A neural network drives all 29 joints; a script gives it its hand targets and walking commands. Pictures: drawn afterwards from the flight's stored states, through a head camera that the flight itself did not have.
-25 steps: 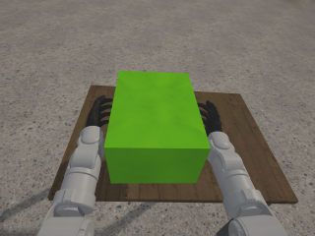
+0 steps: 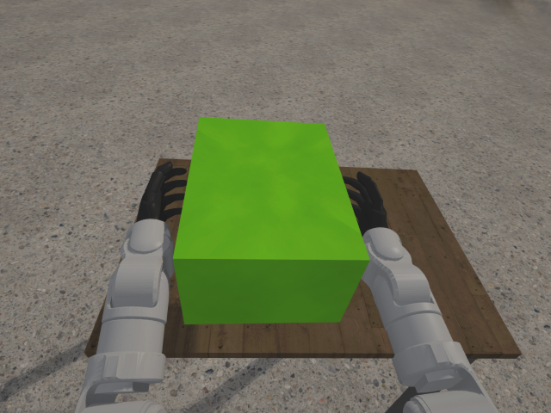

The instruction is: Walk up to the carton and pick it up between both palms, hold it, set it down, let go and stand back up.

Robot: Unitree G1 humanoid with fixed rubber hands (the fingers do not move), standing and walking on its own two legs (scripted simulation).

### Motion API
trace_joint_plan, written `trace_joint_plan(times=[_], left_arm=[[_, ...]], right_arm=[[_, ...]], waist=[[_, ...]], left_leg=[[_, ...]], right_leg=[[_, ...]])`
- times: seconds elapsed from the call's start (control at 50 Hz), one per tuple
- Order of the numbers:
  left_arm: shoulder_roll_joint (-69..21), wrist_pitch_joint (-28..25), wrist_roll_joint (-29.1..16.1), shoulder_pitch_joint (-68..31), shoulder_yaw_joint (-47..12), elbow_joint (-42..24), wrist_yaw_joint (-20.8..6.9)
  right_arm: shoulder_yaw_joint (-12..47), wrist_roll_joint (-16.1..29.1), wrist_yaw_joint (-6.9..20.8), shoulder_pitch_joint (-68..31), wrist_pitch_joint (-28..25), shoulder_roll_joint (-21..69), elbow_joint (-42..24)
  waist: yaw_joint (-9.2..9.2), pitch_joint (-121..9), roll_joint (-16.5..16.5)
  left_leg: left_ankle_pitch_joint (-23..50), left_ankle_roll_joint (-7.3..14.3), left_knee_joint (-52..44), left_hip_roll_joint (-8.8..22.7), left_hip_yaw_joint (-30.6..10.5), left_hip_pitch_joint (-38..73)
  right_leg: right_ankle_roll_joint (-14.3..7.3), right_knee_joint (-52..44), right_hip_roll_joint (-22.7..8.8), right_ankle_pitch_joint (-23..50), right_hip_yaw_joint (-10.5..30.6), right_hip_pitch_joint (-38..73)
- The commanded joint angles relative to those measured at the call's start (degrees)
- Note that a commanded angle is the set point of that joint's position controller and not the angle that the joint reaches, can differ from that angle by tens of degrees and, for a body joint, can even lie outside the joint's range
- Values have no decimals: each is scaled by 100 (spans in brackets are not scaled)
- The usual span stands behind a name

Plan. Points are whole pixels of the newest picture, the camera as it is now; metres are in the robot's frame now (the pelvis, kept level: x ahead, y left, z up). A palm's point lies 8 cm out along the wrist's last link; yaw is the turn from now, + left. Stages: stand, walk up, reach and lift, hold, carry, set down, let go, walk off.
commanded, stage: reach and lift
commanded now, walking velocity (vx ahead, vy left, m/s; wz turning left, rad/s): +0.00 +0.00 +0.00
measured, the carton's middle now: (263, 211) +0.40 +0.00 +0.12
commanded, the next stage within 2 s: hold in 0.60 s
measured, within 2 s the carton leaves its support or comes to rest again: neither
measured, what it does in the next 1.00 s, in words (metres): stands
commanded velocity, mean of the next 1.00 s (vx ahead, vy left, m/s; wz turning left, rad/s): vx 0.00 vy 0.00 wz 0.00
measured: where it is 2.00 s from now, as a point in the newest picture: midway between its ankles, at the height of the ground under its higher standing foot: outside the picture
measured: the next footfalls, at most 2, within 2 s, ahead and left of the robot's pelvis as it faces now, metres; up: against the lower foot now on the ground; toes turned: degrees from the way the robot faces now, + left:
none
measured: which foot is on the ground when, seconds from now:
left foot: down 0.00-1.00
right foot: down 0.00-1.00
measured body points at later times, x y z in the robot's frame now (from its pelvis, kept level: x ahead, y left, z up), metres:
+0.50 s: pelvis +0.00 +0.00 +0.00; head -0.03 +0.03 +0.45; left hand +0.37 +0.16 +0.15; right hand +0.37 -0.15 +0.15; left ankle +0.01 +0.13 -0.75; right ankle +0.01 -0.12 -0.75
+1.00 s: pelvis +0.00 +0.00 +0.00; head -0.04 +0.02 +0.45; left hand +0.37 +0.16 +0.16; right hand +0.37 -0.15 +0.16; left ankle +0.01 +0.13 -0.75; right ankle +0.01 -0.12 -0.75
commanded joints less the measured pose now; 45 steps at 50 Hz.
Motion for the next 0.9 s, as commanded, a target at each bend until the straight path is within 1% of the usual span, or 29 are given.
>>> trace_joint_plan(times=[0.0, 0.02, 0.04, 0.1, 0.14, 0.24, 0.26, 0.3, 0.32, 0.34, 0.38, 0.4, 0.42, 0.44, 0.48, 0.52, 0.54, 0.56, 0.6, 0.62, 0.64, 0.66, 0.7, 0.74, 0.76, 0.8, 0.82, 0.86, 0.88], left_arm=[[-3733, -180, -699, -4160, -3127, -535, -1231], [-3772, -182, -634, -4121, -3105, -606, -1246], [-3662, -141, -589, -4210, -3024, -382, -1261], [-3681, -64, -531, -4323, -2869, -56, -1305], [-3640, -74, -515, -4258, -2800, -150, -1289], [-3850, -138, -728, -4321, -3115, -677, -1179], [-3871, -135, -758, -4314, -3119, -624, -1170], [-3689, -99, -604, -4477, -2903, -393, -1189], [-3740, -66, -567, -4321, -2895, -441, -1173], [-3481, -32, -508, -4373, -2665, -281, -1194], [-3632, -44, -634, -4494, -2912, -604, -1171], [-3618, -11, -710, -4294, -3005, -595, -1172], [-3716, -16, -828, -4191, -3128, -759, -1148], [-3816, -26, -861, -4207, -3354, -1055, -1107], [-3783, 49, -682, -4248, -3154, -668, -1178], [-3662, 49, -714, -4569, -3195, -1143, -1190], [-3551, 110, -693, -4493, -3069, -662, -1193], [-3595, 118, -648, -4548, -3003, -714, -1187], [-3615, 124, -712, -4445, -3084, -804, -1175], [-3699, 134, -869, -4432, -3232, -1001, -1167], [-3729, 176, -776, -4316, -3261, -936, -1172], [-3776, 175, -811, -4403, -3301, -1141, -1153], [-3683, 251, -758, -4384, -3178, -902, -1192], [-3645, 244, -756, -4499, -3149, -1157, -1206], [-3635, 239, -903, -4479, -3297, -1414, -1176], [-3619, 332, -728, -4299, -3162, -1048, -1215], [-3513, 416, -603, -4157, -2996, -766, -1264], [-3519, 493, -571, -4108, -2907, -919, -1304], [-3426, 466, -688, -4287, -3027, -1126, -1323]], right_arm=[[2157, 235, 520, -4513, -286, 3654, -1824], [2297, 253, 558, -4718, -343, 3788, -2020], [2126, 156, 565, -4650, -264, 3697, -1698], [1803, 16, 614, -4909, -332, 3659, -1435], [1910, 116, 624, -5104, -364, 3736, -1551], [2228, 359, 573, -5278, -468, 3783, -2056], [2315, 392, 561, -5300, -451, 3764, -2136], [2056, 269, 587, -4995, -324, 3695, -1526], [2056, 266, 597, -4969, -348, 3714, -1668], [1956, 266, 598, -4896, -255, 3668, -1362], [2068, 311, 603, -5042, -357, 3733, -1615], [2164, 384, 570, -4958, -333, 3644, -1733], [2323, 511, 529, -5135, -393, 3602, -2190], [2454, 612, 489, -4991, -342, 3625, -2204], [2261, 523, 463, -5037, -238, 3585, -1978], [2233, 524, 506, -4860, -193, 3675, -1947], [1957, 440, 529, -4744, -111, 3487, -1421], [2057, 473, 555, -4980, -146, 3549, -1652], [2171, 495, 535, -4984, -170, 3675, -1797], [2202, 619, 526, -5093, -193, 3674, -2082], [2170, 603, 499, -5014, -152, 3594, -1949], [2285, 665, 495, -5055, -126, 3644, -2071], [2227, 644, 488, -5163, -64, 3615, -2124], [2287, 598, 455, -5039, -28, 3696, -2062], [2445, 709, 458, -5119, -70, 3724, -2439], [2252, 612, 418, -4919, 66, 3565, -2057], [2168, 575, 404, -4862, 124, 3537, -1927], [2284, 660, 434, -4979, 146, 3648, -2009], [2269, 707, 410, -4934, 140, 3623, -2053]], waist=[[-144, -1948, 112], [20, -2170, 146], [-76, -1988, 98], [-64, -1900, 275], [62, -1971, 261], [18, -2853, 349], [42, -2961, 295], [-17, -2306, 342], [68, -2379, 296], [81, -2002, 139], [104, -2547, 292], [-7, -2671, 244], [31, -2935, 305], [-62, -2946, 407], [-47, -2314, 336], [-9, -2503, 435], [-75, -1862, 421], [49, -2014, 401], [54, -2315, 321], [-51, -2580, 458], [-96, -2416, 417], [-38, -2546, 545], [-32, -2338, 436], [-8, -2378, 215], [59, -2896, 267], [-81, -2326, 336], [-34, -1933, 244], [86, -2048, 228], [-22, -2167, 259]], left_leg=[[1251, -122, -193, -446, 172, 796], [1231, -84, -168, -477, 239, 761], [810, -59, -332, -448, 233, 667], [430, -45, -436, -402, 297, 667], [654, -17, -397, -467, 312, 643], [1774, -158, -63, -451, 246, 1098], [1811, -144, -45, -468, 276, 1072], [1329, -115, -160, -442, 279, 926], [1334, -117, -196, -404, 250, 940], [1028, -21, -323, -412, 281, 825], [1489, -91, -161, -425, 342, 962], [1727, -162, -96, -441, 307, 1085], [2102, -186, -4, -439, 241, 1221], [2342, -232, 108, -464, 254, 1296], [1883, -179, 50, -456, 217, 1121], [1758, -215, -25, -435, 239, 1188], [1283, -197, -199, -389, 252, 989], [1232, -160, -207, -399, 237, 830], [1484, -131, -138, -427, 250, 951], [1770, -208, -62, -439, 228, 1088], [1799, -245, -38, -431, 249, 1118], [1977, -223, 1, -442, 243, 1183], [1710, -182, -39, -446, 241, 1001], [1712, -145, -87, -442, 241, 1068], [2010, -169, 4, -454, 250, 1166], [1657, -174, -107, -466, 269, 1062], [1413, -138, -145, -483, 294, 951], [1503, -106, -197, -484, 334, 966], [1524, -133, -157, -492, 303, 1012]], right_leg=[[192, -160, 253, 1089, -18, 397], [193, -107, 269, 1094, -5, 498], [213, -184, 235, 820, -55, 397], [128, -263, 207, 366, -31, 304], [165, -233, 219, 579, -32, 423], [148, -58, 341, 1461, -79, 724], [167, -54, 365, 1541, -80, 746], [138, -178, 342, 965, -66, 458], [117, -136, 347, 943, -93, 558], [145, -223, 279, 786, -52, 532], [134, -87, 353, 1212, -84, 652], [159, -66, 342, 1514, -78, 824], [159, -25, 404, 1772, -120, 828], [154, 37, 370, 2127, -70, 844], [176, -129, 366, 1502, -19, 609], [157, -85, 404, 1349, -86, 603], [120, -205, 353, 804, -73, 340], [78, -201, 323, 781, -83, 580], [132, -144, 335, 1180, -13, 699], [145, -110, 346, 1389, -70, 711], [126, -121, 377, 1409, -64, 681], [113, -84, 386, 1526, -69, 708], [153, -137, 362, 1349, -61, 697], [182, -110, 384, 1371, -90, 739], [150, -32, 402, 1655, -40, 869], [162, -121, 360, 1411, -39, 731], [185, -174, 321, 1301, 14, 711], [179, -175, 350, 1318, 0, 847], [214, -163, 294, 1448, 21, 846]])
